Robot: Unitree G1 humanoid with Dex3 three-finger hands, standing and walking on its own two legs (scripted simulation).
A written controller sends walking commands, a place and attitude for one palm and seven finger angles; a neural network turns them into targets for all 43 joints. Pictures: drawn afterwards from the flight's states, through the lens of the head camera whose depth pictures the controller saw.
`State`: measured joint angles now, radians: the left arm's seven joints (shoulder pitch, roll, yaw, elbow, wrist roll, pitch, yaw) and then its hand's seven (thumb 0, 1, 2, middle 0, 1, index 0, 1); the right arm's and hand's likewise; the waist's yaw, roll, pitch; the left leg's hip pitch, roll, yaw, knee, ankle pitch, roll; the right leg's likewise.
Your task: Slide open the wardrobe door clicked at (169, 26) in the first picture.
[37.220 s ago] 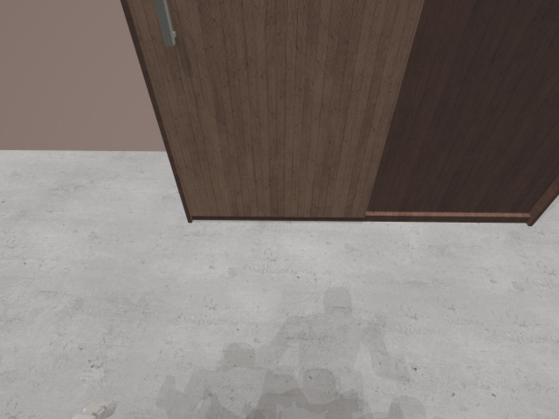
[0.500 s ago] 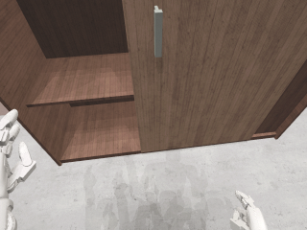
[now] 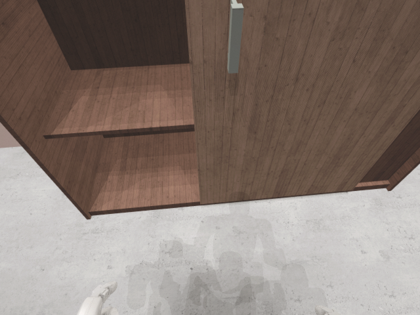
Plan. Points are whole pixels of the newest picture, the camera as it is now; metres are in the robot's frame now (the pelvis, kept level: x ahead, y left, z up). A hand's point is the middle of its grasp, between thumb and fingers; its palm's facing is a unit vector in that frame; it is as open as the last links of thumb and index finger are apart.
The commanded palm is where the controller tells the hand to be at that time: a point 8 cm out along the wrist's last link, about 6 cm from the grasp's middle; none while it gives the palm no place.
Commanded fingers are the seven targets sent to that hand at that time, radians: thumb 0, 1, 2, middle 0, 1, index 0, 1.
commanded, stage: let the arm hang, fingers relaxed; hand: left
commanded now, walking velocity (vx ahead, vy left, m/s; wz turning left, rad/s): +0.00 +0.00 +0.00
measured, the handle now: (233, 36) +0.69 -0.03 +0.18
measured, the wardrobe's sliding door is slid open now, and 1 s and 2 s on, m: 0.57 0.57 0.57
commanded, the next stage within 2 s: look to check the result in 0.88 s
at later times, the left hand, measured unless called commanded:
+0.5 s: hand out of the picture -0.03 +0.23 -0.15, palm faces +0.00 -0.97 -0.23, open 7.3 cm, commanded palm none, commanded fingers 0.00 0.90 0.90 -0.20 -0.30 -0.20 -0.30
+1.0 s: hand out of the picture -0.07 +0.21 -0.16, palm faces +0.00 -0.99 -0.15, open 7.4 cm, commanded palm none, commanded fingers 0.00 0.90 0.90 -0.20 -0.30 -0.20 -0.30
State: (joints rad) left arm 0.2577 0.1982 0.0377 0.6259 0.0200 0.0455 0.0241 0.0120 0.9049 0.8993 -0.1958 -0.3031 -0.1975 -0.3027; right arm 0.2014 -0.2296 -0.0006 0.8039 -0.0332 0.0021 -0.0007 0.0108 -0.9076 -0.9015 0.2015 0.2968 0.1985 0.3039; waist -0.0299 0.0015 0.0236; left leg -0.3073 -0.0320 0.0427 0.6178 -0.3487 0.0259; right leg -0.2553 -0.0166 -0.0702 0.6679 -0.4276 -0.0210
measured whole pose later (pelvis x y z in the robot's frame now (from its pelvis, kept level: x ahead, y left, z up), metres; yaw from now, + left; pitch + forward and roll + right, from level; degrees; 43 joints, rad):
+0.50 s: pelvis -0.04 +0.03 +0.02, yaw -1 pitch -1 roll -1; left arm 0.28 0.20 0.00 1.08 0.01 0.01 0.02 0.00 0.91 0.90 -0.20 -0.30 -0.20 -0.30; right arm 0.23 -0.18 0.00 1.09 -0.02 0.01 -0.03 0.01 -0.92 -0.90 0.20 0.30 0.20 0.30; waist 0.00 0.02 0.04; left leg -0.21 -0.05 0.06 0.42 -0.19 0.07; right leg -0.13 -0.01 -0.02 0.41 -0.25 0.02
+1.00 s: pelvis -0.05 +0.05 +0.02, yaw -1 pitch +0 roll -1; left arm 0.31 0.14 -0.01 1.14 0.02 0.00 0.03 0.01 0.90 0.90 -0.20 -0.30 -0.20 -0.30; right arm 0.26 -0.14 -0.01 1.13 -0.01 0.00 -0.04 0.01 -0.92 -0.90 0.20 0.30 0.20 0.30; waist 0.00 -0.01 0.05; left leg -0.23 -0.07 0.08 0.39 -0.16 0.10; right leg -0.17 -0.04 -0.01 0.41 -0.23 0.04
